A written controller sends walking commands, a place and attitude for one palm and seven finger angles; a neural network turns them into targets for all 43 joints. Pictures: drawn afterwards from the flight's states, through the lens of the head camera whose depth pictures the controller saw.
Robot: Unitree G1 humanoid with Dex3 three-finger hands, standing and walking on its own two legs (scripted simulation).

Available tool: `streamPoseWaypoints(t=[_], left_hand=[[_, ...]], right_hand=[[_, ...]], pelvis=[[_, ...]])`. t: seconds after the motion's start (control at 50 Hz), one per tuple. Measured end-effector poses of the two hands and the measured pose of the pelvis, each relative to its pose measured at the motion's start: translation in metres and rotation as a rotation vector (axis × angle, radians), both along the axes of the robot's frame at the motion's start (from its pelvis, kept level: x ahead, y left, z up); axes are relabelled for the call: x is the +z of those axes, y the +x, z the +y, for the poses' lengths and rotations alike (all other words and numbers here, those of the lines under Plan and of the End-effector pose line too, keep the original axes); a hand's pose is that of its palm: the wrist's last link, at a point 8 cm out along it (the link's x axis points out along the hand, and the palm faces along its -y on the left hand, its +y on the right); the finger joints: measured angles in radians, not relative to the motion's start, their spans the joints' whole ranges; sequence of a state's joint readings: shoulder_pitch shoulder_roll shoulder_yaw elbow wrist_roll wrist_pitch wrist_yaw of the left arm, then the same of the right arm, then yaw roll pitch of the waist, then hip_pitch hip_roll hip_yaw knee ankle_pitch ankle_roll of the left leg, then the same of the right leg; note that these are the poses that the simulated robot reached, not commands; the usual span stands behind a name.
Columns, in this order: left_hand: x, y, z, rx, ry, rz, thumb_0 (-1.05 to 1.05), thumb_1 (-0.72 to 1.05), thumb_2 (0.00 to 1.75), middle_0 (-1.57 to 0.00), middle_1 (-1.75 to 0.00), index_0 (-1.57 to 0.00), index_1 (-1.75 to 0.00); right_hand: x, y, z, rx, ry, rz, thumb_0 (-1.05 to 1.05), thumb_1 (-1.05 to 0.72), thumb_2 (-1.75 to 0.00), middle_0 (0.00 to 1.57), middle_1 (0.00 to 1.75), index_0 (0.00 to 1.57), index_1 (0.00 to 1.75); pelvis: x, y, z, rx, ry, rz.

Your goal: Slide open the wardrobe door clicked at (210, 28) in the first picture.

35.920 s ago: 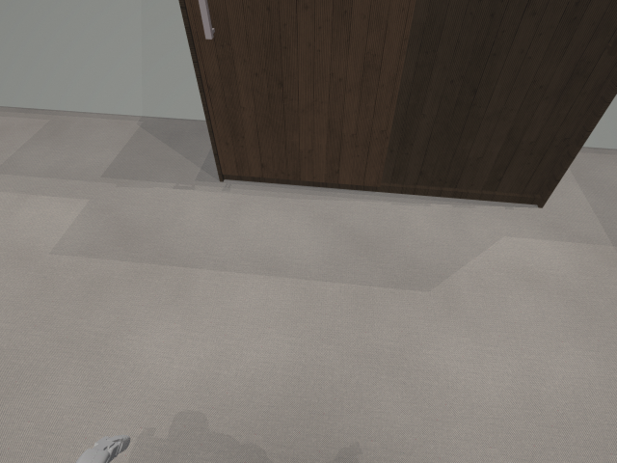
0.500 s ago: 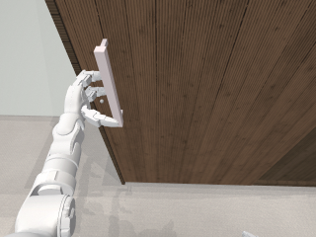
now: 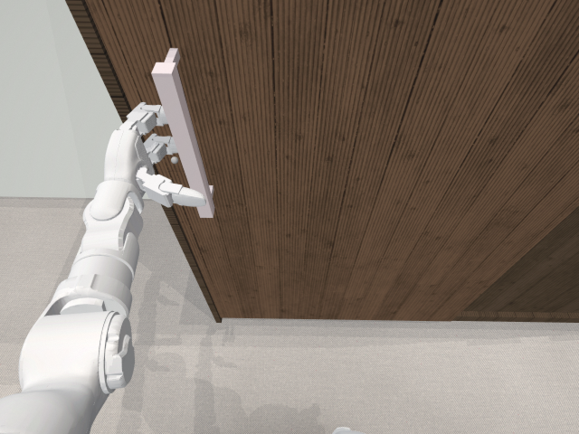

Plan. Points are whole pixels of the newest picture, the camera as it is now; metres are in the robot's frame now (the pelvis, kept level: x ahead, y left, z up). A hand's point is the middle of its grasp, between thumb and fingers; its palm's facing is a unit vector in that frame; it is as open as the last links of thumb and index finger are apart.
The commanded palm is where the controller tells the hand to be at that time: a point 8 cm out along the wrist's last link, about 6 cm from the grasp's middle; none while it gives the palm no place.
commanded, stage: slide the fingers in behind the handle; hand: left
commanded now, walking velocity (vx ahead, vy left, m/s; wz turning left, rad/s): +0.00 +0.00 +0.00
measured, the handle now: (192, 146) +0.50 +0.14 +0.11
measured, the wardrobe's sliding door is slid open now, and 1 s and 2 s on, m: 0.00 0.00 0.00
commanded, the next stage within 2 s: grip the handle and tug to test in 1.70 s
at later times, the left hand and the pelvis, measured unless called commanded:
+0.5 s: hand (177, 168) +0.45 +0.15 +0.11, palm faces -0.04 -1.00 +0.00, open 14.0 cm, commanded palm +0.42 +0.20 +0.12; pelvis +0.01 +0.01 +0.00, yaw -1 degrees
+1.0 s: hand (196, 172) +0.44 +0.12 +0.12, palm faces -0.04 -1.00 -0.02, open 14.2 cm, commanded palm +0.41 +0.17 +0.12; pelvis +0.01 +0.01 +0.00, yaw +0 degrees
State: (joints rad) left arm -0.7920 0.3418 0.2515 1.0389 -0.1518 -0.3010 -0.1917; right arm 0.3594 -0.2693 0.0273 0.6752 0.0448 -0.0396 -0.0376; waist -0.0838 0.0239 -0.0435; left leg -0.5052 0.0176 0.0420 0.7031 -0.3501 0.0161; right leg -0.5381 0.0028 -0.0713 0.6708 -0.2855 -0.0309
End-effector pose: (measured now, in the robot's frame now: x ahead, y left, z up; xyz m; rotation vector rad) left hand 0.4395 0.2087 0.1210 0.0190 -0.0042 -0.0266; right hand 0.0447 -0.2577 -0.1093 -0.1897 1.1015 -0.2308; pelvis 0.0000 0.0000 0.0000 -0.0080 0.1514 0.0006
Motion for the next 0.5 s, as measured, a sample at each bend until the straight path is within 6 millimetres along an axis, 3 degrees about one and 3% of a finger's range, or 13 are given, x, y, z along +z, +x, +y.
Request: streamPoseWaypoints(t=[0.22,0.5], left_hand=[[-0.002,-0.002,-0.001,-0.011,-0.013,-0.008,-0.01,-0.50,0.30,-0.34,-1.24,-0.34,-1.22],[-0.007,-0.009,-0.004,-0.013,-0.019,-0.015,-0.01,-0.51,0.30,-0.30,-1.20,-0.31,-1.20]], right_hand=[[0.002,-0.002,0.002,-0.014,0.001,-0.017,0.01,-0.90,-0.90,0.20,0.30,0.20,0.30],[0.009,0.033,0.012,0.014,0.005,-0.094,0.01,-0.90,-0.90,0.20,0.30,0.20,0.30]], pelvis=[[0.000,0.000,0.002,-0.010,-0.001,0.002],[0.001,0.008,0.009,-0.011,-0.006,-0.009]])
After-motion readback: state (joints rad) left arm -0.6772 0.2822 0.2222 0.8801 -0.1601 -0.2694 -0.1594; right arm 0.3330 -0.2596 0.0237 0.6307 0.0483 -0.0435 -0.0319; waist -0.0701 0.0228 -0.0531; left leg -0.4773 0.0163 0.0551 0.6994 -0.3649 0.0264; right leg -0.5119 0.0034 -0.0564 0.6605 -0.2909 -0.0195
